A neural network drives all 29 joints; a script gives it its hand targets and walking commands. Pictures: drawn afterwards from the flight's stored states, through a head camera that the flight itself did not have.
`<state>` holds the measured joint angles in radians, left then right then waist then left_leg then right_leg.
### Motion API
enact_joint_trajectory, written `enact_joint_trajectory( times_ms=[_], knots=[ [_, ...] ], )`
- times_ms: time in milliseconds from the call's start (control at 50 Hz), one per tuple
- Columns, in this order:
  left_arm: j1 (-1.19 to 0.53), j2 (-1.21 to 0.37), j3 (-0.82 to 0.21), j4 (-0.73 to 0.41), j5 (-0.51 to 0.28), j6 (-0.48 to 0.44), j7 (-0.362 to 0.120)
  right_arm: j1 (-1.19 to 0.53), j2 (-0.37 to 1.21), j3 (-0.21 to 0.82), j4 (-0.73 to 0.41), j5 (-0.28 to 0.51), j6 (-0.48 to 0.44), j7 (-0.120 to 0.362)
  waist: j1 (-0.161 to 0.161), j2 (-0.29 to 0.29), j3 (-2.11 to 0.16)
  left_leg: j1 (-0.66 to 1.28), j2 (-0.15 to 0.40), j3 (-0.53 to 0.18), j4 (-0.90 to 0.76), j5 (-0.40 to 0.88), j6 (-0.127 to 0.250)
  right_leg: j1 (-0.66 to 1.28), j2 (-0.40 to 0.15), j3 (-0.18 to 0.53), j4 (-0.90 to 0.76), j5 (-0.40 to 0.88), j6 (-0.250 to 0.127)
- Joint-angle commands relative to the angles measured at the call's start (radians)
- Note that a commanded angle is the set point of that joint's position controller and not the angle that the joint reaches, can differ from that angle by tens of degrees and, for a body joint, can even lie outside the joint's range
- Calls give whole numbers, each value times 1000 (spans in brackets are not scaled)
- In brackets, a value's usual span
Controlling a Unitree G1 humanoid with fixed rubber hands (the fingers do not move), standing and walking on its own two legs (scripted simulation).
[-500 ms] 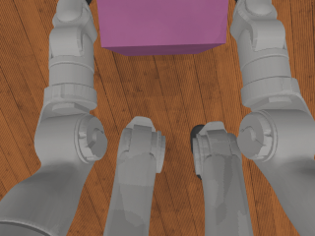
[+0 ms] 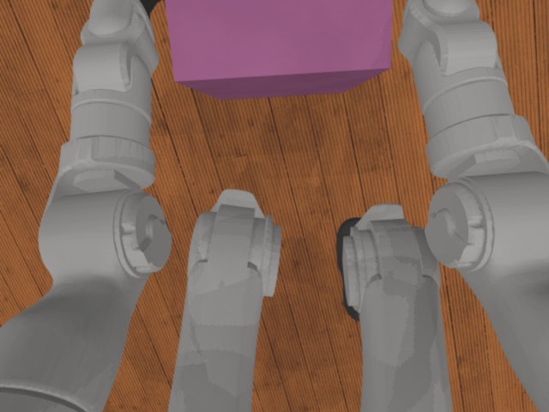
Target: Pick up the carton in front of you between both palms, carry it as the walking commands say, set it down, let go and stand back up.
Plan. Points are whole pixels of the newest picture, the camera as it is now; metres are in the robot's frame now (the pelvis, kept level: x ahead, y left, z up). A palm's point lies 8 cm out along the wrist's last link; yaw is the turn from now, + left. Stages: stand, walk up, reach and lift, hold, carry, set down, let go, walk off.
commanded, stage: set down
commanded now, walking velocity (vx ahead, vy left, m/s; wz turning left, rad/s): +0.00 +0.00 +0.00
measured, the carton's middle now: (277, 4) +0.54 +0.07 -0.25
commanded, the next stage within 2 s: none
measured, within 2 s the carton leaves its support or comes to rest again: neither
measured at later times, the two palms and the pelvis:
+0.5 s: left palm out of the picture +0.52 +0.23 -0.17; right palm out of the picture +0.56 -0.08 -0.18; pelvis -0.01 +0.00 -0.01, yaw +0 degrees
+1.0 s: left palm out of the picture +0.52 +0.27 -0.19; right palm out of the picture +0.57 -0.12 -0.20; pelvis -0.01 +0.00 -0.02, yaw +0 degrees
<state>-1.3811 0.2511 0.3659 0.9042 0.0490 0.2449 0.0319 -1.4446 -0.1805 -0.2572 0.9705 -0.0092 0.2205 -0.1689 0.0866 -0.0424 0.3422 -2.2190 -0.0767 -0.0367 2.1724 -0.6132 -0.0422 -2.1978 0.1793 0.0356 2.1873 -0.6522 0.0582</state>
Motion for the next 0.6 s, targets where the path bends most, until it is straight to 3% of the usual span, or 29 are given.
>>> enact_joint_trajectory(
  times_ms=[0, 220, 540, 580],
  knots=[
    [-633, -804, -359, -107, -106, -34, -274, -627, 861, 324, -119, 98, -40, 246, 73, -42, -1104, 503, -21, 89, -143, 430, 34, 495, 2, -79, -135, 384, -52],
    [-573, -747, -275, 4, -39, -23, -293, -538, 771, 224, 21, 35, -28, 281, 46, -38, -826, 442, -23, 68, -141, 301, 49, 356, -9, -83, -134, 240, -58],
    [-436, -590, -143, 122, 63, 4, -299, -406, 594, 114, 113, -58, 1, 291, 18, -37, -582, 333, -8, 52, -132, 163, 59, 316, -18, -56, -143, 141, -69],
    [-437, -582, -143, 110, 62, -1, -301, -413, 597, 119, 103, -55, 0, 296, 27, -36, -593, 349, -8, 53, -129, 182, 60, 332, -20, -52, -134, 158, -69]
  ],
)
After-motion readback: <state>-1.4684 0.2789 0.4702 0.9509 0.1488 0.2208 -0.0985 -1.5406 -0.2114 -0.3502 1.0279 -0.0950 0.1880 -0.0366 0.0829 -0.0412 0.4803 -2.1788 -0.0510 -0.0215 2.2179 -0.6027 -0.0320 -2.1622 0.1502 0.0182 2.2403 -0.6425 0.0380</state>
